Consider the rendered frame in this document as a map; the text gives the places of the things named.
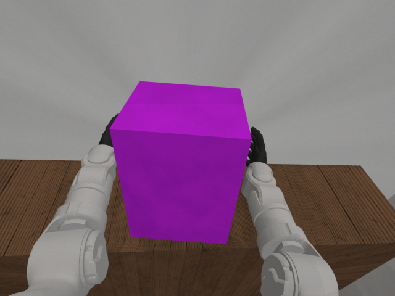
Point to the carton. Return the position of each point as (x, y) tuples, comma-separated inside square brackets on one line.
[(181, 151)]

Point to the robot left upper arm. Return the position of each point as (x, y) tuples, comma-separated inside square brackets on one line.
[(67, 263)]

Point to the left robot hand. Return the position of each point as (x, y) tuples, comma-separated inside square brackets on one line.
[(106, 137)]

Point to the robot right upper arm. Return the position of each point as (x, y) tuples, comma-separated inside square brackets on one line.
[(295, 274)]

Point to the robot left forearm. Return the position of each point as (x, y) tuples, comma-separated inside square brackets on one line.
[(89, 194)]

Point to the right robot hand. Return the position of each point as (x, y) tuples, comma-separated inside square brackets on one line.
[(257, 153)]

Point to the pedestal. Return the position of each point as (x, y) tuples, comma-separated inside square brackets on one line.
[(342, 212)]

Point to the robot right forearm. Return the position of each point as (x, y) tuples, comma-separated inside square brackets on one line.
[(270, 214)]

